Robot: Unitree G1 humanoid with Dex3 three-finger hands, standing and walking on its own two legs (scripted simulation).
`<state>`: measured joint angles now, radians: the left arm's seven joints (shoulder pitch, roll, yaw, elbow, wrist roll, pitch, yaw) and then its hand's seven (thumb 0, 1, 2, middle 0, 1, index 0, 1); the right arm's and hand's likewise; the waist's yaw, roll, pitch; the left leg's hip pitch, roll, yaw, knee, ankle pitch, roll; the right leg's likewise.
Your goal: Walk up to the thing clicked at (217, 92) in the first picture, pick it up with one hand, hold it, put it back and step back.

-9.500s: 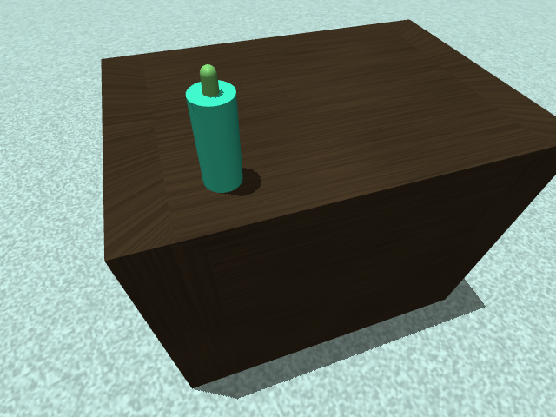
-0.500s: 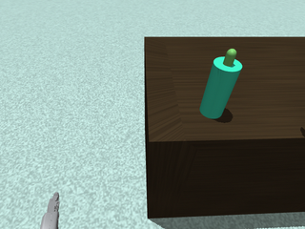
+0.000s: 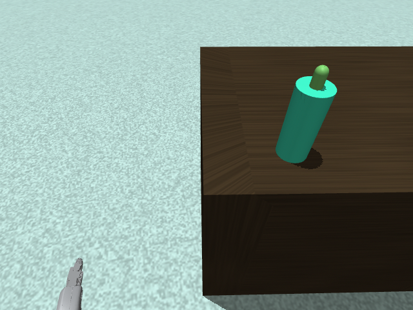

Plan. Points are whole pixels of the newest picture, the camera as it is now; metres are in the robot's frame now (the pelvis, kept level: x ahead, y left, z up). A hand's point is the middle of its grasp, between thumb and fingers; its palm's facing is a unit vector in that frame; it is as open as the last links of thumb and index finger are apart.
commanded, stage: go down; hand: right
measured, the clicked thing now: (305, 115) +0.47 -0.21 +0.14
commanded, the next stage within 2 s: approach in 1.36 s
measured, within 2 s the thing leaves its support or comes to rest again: neither
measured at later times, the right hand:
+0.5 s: hand out of the picture +0.35 -0.40 +0.22, palm faces +0.22 +0.97 +0.02, open 17.7 cm
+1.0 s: hand out of the picture +0.36 -0.41 +0.21, palm faces +0.22 +0.97 +0.00, open 17.7 cm
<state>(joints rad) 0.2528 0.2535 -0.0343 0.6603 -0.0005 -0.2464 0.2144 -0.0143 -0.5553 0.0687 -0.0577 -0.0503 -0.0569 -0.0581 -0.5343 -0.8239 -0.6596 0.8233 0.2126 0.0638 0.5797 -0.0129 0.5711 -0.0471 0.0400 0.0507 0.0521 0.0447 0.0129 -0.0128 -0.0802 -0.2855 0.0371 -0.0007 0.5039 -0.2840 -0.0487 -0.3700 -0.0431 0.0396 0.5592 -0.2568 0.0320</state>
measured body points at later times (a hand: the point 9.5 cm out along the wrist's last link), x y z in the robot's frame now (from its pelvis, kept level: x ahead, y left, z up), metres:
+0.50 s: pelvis +0.00 +0.00 +0.00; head +0.01 -0.01 +0.45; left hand +0.14 +0.26 -0.07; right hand +0.33 -0.45 +0.22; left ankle -0.02 +0.15 -0.73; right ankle +0.02 -0.14 -0.73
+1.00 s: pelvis +0.00 -0.01 -0.01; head +0.03 -0.02 +0.44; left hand +0.15 +0.25 -0.07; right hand +0.34 -0.46 +0.22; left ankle -0.02 +0.15 -0.73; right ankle +0.02 -0.14 -0.73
